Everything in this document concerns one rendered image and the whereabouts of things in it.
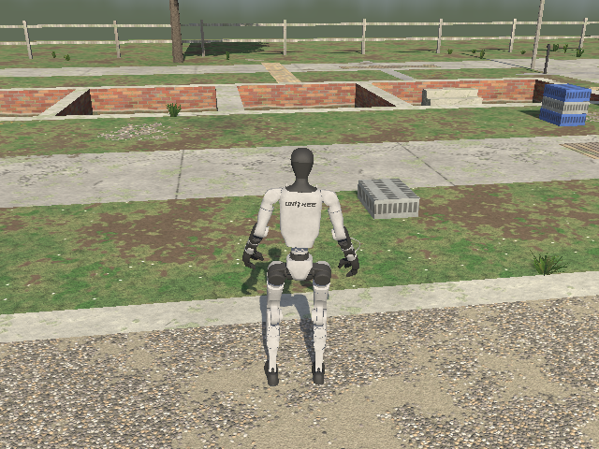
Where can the right robot thigh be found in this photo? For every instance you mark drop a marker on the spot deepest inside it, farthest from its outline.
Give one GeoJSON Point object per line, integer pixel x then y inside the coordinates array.
{"type": "Point", "coordinates": [321, 283]}

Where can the left robot forearm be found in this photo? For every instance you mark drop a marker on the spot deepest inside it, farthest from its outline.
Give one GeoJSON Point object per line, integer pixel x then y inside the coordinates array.
{"type": "Point", "coordinates": [252, 242]}

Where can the right robot upper arm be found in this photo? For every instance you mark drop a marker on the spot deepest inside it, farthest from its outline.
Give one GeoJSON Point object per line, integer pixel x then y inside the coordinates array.
{"type": "Point", "coordinates": [335, 213]}

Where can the right robot forearm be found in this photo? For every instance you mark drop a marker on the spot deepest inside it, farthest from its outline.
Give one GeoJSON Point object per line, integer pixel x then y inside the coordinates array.
{"type": "Point", "coordinates": [347, 247]}

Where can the left robot upper arm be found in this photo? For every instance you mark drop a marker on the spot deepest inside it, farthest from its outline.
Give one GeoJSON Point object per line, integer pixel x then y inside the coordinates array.
{"type": "Point", "coordinates": [271, 197]}

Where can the right robot hand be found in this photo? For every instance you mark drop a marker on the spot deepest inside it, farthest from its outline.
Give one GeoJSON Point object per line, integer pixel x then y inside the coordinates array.
{"type": "Point", "coordinates": [347, 264]}

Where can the left robot hand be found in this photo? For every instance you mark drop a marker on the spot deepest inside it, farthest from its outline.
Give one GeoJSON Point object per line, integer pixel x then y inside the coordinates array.
{"type": "Point", "coordinates": [246, 258]}

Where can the robot left foot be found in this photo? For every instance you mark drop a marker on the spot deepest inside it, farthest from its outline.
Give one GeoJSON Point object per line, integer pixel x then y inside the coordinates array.
{"type": "Point", "coordinates": [272, 376]}

